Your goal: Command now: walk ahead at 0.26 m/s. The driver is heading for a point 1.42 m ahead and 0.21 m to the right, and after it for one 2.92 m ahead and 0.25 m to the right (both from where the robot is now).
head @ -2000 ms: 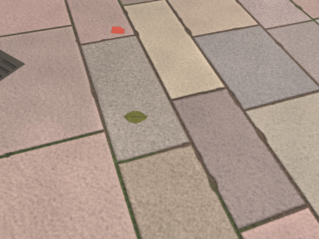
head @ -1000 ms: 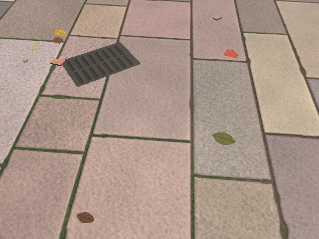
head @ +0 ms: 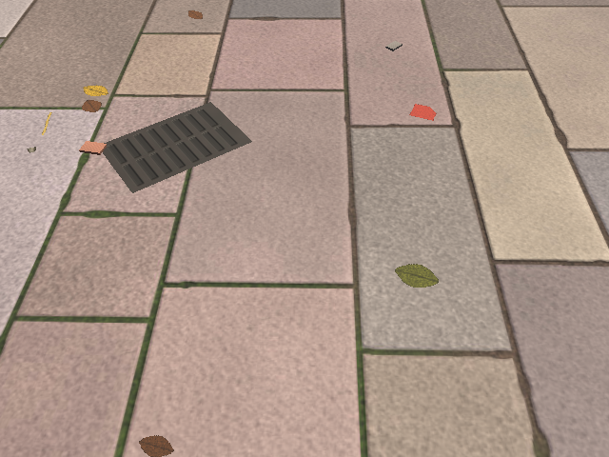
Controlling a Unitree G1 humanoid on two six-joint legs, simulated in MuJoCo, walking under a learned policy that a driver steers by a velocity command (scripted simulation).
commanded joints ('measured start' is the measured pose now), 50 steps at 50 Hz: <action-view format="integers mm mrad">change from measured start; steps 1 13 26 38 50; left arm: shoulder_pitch -85 183 234 108 -326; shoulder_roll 77 77 167 72 88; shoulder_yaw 11 -5 21 20 6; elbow -91 -24 -34 -151 -315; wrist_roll -17 23 12 2 3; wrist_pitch -61 -87 -53 -61 -76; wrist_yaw -27 -48 -13 -19 -60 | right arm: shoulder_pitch -26 -163 -464 -180 55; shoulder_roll -177 -106 -110 -107 -195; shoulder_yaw -39 -30 -12 -17 -31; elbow -53 -107 -234 -63 27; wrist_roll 13 3 14 -18 5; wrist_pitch -33 -80 -89 -105 -73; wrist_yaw -1 43 86 77 29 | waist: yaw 6 48 26 42 -71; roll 160 -107 -109 62 33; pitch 192 97 111 16 95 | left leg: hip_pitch -75 -616 -403 -99 129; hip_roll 318 127 34 223 246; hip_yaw -419 7 76 -160 -46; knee -356 529 8 -398 -365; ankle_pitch -332 197 334 257 332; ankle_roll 189 14 46 213 163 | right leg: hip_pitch -207 347 423 -241 -348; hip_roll -55 -189 -234 -138 -74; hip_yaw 32 220 52 78 21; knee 13 -609 -535 425 -193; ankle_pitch -78 383 860 192 523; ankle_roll -67 -137 -129 -24 2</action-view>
